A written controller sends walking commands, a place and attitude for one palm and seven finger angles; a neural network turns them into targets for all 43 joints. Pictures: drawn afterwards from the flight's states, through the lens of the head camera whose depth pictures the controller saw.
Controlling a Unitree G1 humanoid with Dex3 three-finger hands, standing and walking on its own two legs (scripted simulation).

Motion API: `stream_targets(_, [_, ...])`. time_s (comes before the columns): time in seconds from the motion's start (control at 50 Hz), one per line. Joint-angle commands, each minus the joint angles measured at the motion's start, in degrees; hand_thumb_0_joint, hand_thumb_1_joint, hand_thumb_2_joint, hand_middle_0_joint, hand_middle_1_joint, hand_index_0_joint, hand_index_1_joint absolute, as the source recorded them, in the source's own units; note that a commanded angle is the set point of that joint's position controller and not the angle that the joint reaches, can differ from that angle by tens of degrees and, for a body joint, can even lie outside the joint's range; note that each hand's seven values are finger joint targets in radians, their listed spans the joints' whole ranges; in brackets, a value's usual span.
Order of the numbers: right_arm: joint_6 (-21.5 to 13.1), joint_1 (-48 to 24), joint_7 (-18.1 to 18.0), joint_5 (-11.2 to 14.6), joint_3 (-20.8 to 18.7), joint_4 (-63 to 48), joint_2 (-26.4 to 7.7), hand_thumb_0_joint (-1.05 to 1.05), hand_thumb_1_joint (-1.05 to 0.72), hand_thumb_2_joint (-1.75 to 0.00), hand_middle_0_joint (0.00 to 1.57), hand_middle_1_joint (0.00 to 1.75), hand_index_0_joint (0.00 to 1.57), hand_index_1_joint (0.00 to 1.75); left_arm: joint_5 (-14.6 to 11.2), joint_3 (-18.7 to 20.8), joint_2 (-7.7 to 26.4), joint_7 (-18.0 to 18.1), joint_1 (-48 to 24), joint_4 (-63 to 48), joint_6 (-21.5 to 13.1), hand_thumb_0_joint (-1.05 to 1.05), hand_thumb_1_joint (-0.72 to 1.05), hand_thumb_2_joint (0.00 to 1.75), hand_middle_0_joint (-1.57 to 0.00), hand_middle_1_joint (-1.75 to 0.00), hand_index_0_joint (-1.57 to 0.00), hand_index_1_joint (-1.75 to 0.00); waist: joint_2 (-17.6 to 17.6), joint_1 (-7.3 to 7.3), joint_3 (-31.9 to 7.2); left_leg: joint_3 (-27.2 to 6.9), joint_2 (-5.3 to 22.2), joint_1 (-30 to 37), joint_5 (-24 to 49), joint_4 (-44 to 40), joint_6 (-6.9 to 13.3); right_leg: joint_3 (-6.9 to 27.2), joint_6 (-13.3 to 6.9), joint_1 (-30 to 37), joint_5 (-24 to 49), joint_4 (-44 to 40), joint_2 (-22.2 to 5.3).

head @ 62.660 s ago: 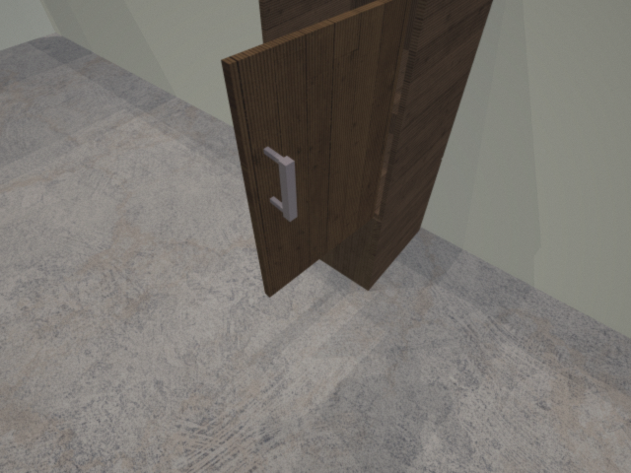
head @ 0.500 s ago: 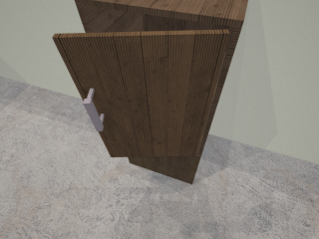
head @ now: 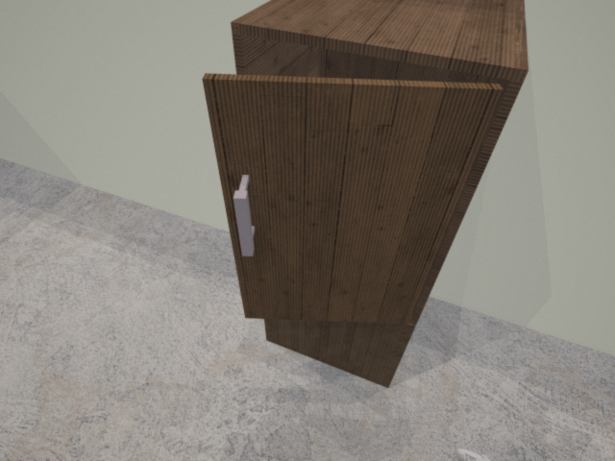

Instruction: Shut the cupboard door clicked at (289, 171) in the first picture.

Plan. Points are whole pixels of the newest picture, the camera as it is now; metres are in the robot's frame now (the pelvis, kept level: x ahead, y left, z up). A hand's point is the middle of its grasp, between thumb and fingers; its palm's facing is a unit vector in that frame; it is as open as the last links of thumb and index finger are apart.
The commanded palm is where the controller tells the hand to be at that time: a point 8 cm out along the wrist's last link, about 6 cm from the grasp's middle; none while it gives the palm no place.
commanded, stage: come to a stop and stand still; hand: left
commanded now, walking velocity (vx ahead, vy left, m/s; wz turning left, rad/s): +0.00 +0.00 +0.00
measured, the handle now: (246, 216) +0.48 +0.15 +0.05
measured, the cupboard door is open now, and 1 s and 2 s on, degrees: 20 20 20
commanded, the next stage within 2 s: look again from close up in 1.18 s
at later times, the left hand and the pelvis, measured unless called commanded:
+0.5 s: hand out of the picture +0.03 +0.20 -0.14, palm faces -0.03 -0.96 -0.29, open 7.4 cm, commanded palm none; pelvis -0.02 -0.02 +0.02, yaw -1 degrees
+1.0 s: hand out of the picture +0.10 +0.20 -0.12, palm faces -0.03 -0.94 -0.34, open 7.4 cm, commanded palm none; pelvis +0.01 -0.04 +0.03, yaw +1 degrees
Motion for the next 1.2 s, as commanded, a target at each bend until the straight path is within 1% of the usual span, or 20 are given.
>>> stream_targets(0.0, [-1.9,1.0,-0.5,0.1,-2.5,-3.7,-9.3,0.0,-0.9,-0.9,0.2,0.3,0.2,0.3,-0.2,0.9,5.1,0.6,0.7,-4.8,-2.0,0.0,0.9,0.9,-0.2,-0.3,-0.2,-0.3,2.7,-1.89,3.0,-10.2,7.3,-4.1,-4.1,-19.1,0.8,-0.9,-2.2,-0.6,-0.2,-4.6,2.2])
stream_targets(0.02, [-2.1,1.1,-0.5,0.1,-2.3,-3.4,-9.2,0.0,-0.9,-0.9,0.2,0.3,0.2,0.3,-0.2,0.7,5.0,0.6,1.2,-4.5,-2.1,0.0,0.9,0.9,-0.2,-0.3,-0.2,-0.3,3.2,-1.51,2.3,-9.9,7.3,-3.6,-2.6,-19.6,1.1,-0.8,-2.2,0.6,0.8,-5.2,1.9])
stream_targets(0.06, [-2.4,1.6,-0.5,0.2,-2.4,-2.4,-9.2,0.0,-0.9,-0.9,0.2,0.3,0.2,0.3,-0.4,0.9,5.3,0.6,1.3,-3.9,-2.3,0.0,0.9,0.9,-0.2,-0.3,-0.2,-0.3,1.6,-1.65,1.8,-9.8,7.2,-2.9,-1.6,-19.9,0.9,-0.2,-2.2,1.5,2.2,-5.9,1.6])
stream_targets(0.1, [-2.5,1.8,-0.5,0.3,-2.4,-1.3,-9.4,0.0,-0.9,-0.9,0.2,0.3,0.2,0.3,-0.4,0.9,5.4,0.6,1.6,-3.0,-2.4,0.0,0.9,0.9,-0.2,-0.3,-0.2,-0.3,1.6,-1.54,2.5,-9.6,6.9,-2.8,-3.4,-21.0,0.7,0.3,-2.3,1.5,2.0,-6.9,1.2])
stream_targets(0.14, [-2.8,1.9,-0.5,0.3,-2.7,-0.2,-9.7,0.0,-0.9,-0.9,0.2,0.3,0.2,0.3,-0.4,1.2,6.1,0.6,1.3,-2.6,-2.7,0.0,0.9,0.9,-0.2,-0.3,-0.2,-0.3,0.8,-1.54,1.8,-9.3,6.7,-2.3,-2.5,-21.3,0.8,0.8,-2.5,2.7,3.1,-7.8,0.8])
stream_targets(0.18, [-2.9,2.0,-0.5,0.3,-2.8,0.9,-10.1,0.0,-0.9,-0.9,0.2,0.3,0.2,0.3,-0.4,1.2,6.4,0.6,1.0,-1.8,-2.8,0.0,0.9,0.9,-0.2,-0.3,-0.2,-0.3,0.1,-1.58,2.5,-9.3,6.6,-2.4,-4.7,-22.2,0.6,1.4,-2.7,2.5,1.8,-8.9,0.4])
stream_targets(0.2, [-2.9,2.1,-0.5,0.4,-2.8,1.4,-10.4,0.0,-0.9,-0.9,0.2,0.3,0.2,0.3,-0.4,1.2,6.7,0.6,0.9,-1.4,-2.9,0.0,0.9,0.9,-0.2,-0.3,-0.2,-0.3,0.5,-1.57,2.9,-9.3,6.5,-2.3,-5.6,-22.6,0.6,1.6,-2.7,2.3,1.2,-9.4,0.3])
stream_targets(0.24, [-3.0,1.8,-0.5,0.4,-2.9,2.5,-10.8,0.0,-0.9,-0.9,0.2,0.3,0.2,0.3,-0.4,1.4,7.6,0.6,0.5,-0.7,-3.1,0.0,0.9,0.9,-0.2,-0.3,-0.2,-0.3,0.0,-1.54,2.4,-8.7,6.1,-1.4,-5.1,-22.2,0.6,2.3,-3.0,2.8,0.9,-10.8,-0.3])
stream_targets(0.3, [-3.0,2.1,-0.4,0.4,-3.0,4.1,-11.8,0.0,-0.9,-0.9,0.2,0.3,0.2,0.3,-0.5,1.6,9.0,0.4,-1.1,0.2,-3.3,0.0,0.9,0.9,-0.2,-0.3,-0.2,-0.3,-0.1,-2.01,2.9,-8.2,5.6,-0.9,-6.8,-22.0,0.1,4.0,-3.3,1.4,-3.6,-13.2,-1.0])
stream_targets(0.36, [-2.9,2.2,-0.3,0.4,-3.0,5.5,-13.0,0.0,-0.9,-0.9,0.2,0.3,0.2,0.3,-0.5,1.7,10.5,0.2,-2.8,0.8,-3.5,0.0,0.9,0.9,-0.2,-0.3,-0.2,-0.3,-1.4,-2.26,3.2,-7.9,5.2,-0.4,-7.4,-21.5,-0.1,5.2,-3.5,0.3,-7.6,-15.4,-1.7])
stream_targets(0.42, [-3.3,2.0,-0.3,0.4,-3.1,6.7,-14.4,0.0,-0.9,-0.9,0.2,0.3,0.2,0.3,-0.6,1.9,12.0,0.1,-4.1,1.4,-3.9,0.0,0.9,0.9,-0.2,-0.3,-0.2,-0.3,-1.0,-2.23,1.7,-7.9,5.4,1.1,-5.4,-21.2,-0.1,5.5,-3.8,1.3,-7.0,-16.4,-2.2])
stream_targets(0.54, [-3.4,1.2,-0.2,0.3,-2.8,8.9,-16.8,0.0,-0.9,-0.9,0.2,0.3,0.2,0.3,-0.7,1.9,14.2,-0.2,-7.5,2.9,-3.9,0.0,0.9,0.9,-0.2,-0.3,-0.2,-0.3,-0.8,-2.37,3.5,-8.1,5.6,0.1,-6.4,-22.7,-0.7,6.1,-3.7,1.8,-9.6,-18.5,-2.6])
stream_targets(0.64, [-3.5,1.0,0.0,0.4,-2.4,10.2,-17.6,0.0,-0.9,-0.9,0.2,0.3,0.2,0.3,-0.9,1.7,15.6,-0.4,-9.6,3.8,-4.0,0.0,0.9,0.9,-0.2,-0.3,-0.2,-0.3,-2.8,-2.54,2.1,-7.1,5.1,2.3,-2.2,-21.6,-1.2,6.7,-3.7,2.8,-9.4,-20.3,-3.5])
stream_targets(0.7, [-3.6,0.1,0.0,0.4,-2.0,11.0,-18.3,0.0,-0.9,-0.9,0.2,0.3,0.2,0.3,-1.0,1.4,16.0,-0.5,-11.0,4.3,-4.1,0.0,0.9,0.9,-0.2,-0.3,-0.2,-0.3,-2.2,-2.62,1.3,-7.1,5.5,3.9,0.9,-22.0,-1.4,6.2,-3.5,3.6,-6.9,-20.5,-3.6])
stream_targets(0.86, [-4.0,-2.8,0.0,0.7,-1.3,12.3,-19.1,0.0,-0.9,-0.9,0.2,0.3,0.2,0.3,-1.2,0.8,16.2,-0.3,-12.8,5.6,-4.5,0.0,0.9,0.9,-0.2,-0.3,-0.2,-0.3,-1.6,-2.35,-1.2,-6.8,6.7,7.8,11.4,-22.8,-1.6,3.8,-3.1,8.5,6.6,-19.6,-3.6])
stream_targets(0.9, [-4.0,-3.4,-0.1,0.7,-1.2,12.6,-19.4,0.0,-0.9,-0.9,0.2,0.3,0.2,0.3,-1.3,0.7,16.1,-0.3,-13.1,6.0,-4.6,0.0,0.9,0.9,-0.2,-0.3,-0.2,-0.3,-1.3,-2.4,-2.8,-6.8,6.9,9.2,13.6,-22.7,-1.7,3.5,-3.1,9.8,9.6,-19.4,-3.5])
stream_targets(0.94, [-4.0,-4.0,-0.2,0.7,-1.1,12.8,-19.2,0.0,-0.9,-0.9,0.2,0.3,0.2,0.3,-1.2,0.7,16.1,-0.2,-13.3,6.2,-4.6,0.0,0.9,0.9,-0.2,-0.3,-0.2,-0.3,-0.9,-2.29,-2.5,-6.7,7.0,9.2,15.1,-22.9,-1.7,3.0,-3.0,10.8,12.2,-19.2,-3.5])
stream_targets(1.02, [-3.8,-5.2,-0.3,0.8,-1.0,13.0,-19.0,0.0,-0.9,-0.9,0.2,0.3,0.2,0.3,-1.2,0.6,16.0,-0.3,-13.4,6.5,-4.5,0.0,0.9,0.9,-0.2,-0.3,-0.2,-0.3,-0.6,-2.11,-1.3,-6.4,7.1,9.8,14.3,-23.8,-1.8,2.6,-2.9,10.6,11.5,-20.0,-3.4])
stream_targets(1.1, [-3.9,-5.8,-0.4,0.7,-0.9,13.2,-19.1,0.0,-0.9,-0.9,0.2,0.3,0.2,0.3,-1.2,0.7,15.9,-0.3,-13.5,6.8,-4.6,0.0,0.9,0.9,-0.2,-0.3,-0.2,-0.3,-0.9,-2.17,-2.8,-6.6,7.1,11.0,15.3,-23.8,-1.9,2.7,-2.9,11.7,12.6,-20.4,-3.6])
stream_targets(1.18, [-3.8,-6.3,-0.4,0.7,-0.8,13.3,-19.1,0.0,-0.9,-0.9,0.2,0.3,0.2,0.3,-1.2,0.7,15.9,-0.3,-13.4,7.2,-4.5,0.0,0.9,0.9,-0.2,-0.3,-0.2,-0.3,-0.7,-2.05,-2.0,-6.5,7.0,10.8,15.0,-24.2,-2.0,2.4,-2.8,11.7,12.3,-20.8,-3.6])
